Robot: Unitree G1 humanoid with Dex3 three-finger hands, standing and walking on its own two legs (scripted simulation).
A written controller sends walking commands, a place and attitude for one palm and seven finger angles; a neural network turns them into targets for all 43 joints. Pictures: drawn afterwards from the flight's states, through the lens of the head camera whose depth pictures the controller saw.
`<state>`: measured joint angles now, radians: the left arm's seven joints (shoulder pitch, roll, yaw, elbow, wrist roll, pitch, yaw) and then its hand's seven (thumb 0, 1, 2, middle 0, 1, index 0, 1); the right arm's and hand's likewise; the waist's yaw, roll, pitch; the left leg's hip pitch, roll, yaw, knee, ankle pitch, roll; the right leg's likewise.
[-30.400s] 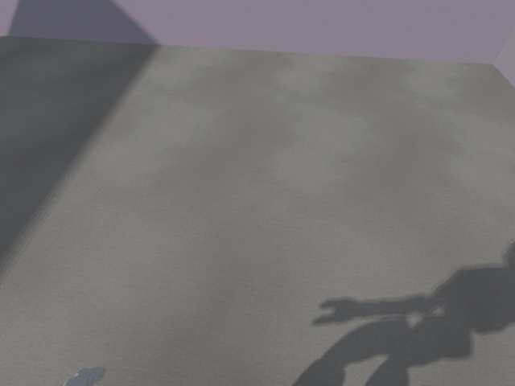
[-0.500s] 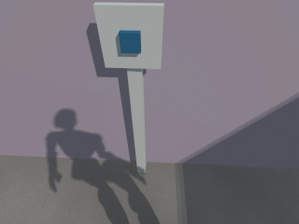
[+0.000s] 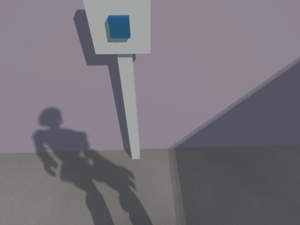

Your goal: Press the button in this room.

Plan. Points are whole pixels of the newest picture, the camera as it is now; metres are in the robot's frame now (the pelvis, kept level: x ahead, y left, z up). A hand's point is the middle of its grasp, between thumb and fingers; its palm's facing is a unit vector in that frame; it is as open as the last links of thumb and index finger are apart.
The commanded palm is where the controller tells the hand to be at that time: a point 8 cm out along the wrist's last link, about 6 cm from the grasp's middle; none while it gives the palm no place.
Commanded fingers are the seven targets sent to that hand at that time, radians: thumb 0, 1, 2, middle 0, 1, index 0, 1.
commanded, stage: come to a stop and stand still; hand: left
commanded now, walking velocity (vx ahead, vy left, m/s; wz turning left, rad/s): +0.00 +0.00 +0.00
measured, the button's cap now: (119, 26) +0.68 +0.13 +0.22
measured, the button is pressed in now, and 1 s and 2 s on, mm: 0 0 0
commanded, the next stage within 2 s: look again from close up in 0.10 s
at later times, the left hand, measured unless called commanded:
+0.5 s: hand out of the picture +0.06 +0.22 -0.16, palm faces -0.02 -0.95 -0.30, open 7.4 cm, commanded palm none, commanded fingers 0.00 0.90 0.90 -0.20 -0.30 -0.20 -0.30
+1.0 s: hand out of the picture +0.12 +0.21 -0.15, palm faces -0.01 -0.95 -0.30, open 7.4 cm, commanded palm none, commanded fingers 0.00 0.90 0.90 -0.20 -0.30 -0.20 -0.30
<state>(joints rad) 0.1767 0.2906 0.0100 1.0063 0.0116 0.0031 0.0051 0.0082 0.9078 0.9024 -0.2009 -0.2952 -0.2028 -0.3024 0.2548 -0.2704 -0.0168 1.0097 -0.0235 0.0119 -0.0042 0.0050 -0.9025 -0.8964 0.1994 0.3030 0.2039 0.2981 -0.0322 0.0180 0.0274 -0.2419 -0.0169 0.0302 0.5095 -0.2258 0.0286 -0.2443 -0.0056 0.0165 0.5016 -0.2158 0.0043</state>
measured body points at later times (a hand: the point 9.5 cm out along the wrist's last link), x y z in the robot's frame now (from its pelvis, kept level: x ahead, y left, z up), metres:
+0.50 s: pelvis +0.02 -0.01 +0.01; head +0.04 -0.02 +0.46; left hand +0.06 +0.27 -0.13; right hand +0.08 -0.29 -0.14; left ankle +0.03 +0.10 -0.74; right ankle +0.04 -0.13 -0.74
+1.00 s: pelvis +0.06 -0.02 +0.01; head +0.06 -0.02 +0.46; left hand +0.12 +0.26 -0.13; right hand +0.12 -0.29 -0.14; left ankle +0.03 +0.10 -0.74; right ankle +0.04 -0.13 -0.74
